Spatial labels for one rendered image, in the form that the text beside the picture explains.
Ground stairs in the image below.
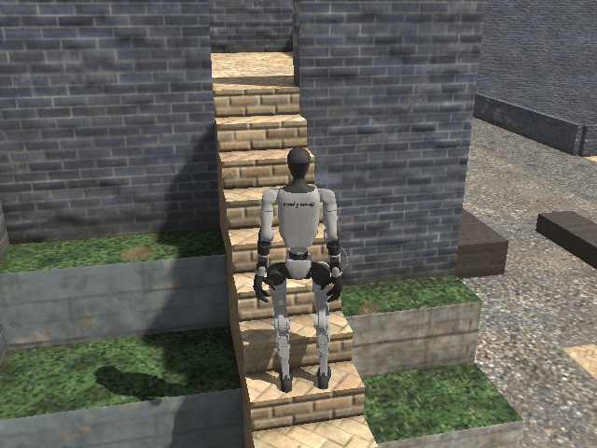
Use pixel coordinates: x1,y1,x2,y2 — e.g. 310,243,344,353
213,88,378,448

